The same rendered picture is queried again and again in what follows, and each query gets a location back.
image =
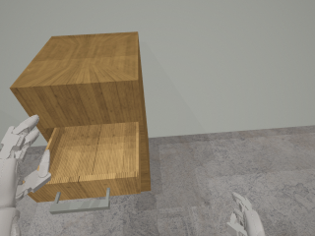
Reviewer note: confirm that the right robot hand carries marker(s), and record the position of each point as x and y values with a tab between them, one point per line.
250	222

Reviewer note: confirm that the cabinet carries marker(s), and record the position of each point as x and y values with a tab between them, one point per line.
87	79

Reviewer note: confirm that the handle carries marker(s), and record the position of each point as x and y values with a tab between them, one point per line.
71	207

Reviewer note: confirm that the drawer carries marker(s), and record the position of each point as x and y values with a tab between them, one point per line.
86	160

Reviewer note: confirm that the robot left forearm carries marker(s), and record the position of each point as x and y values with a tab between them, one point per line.
8	221

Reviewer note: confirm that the left robot hand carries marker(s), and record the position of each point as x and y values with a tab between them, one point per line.
14	151

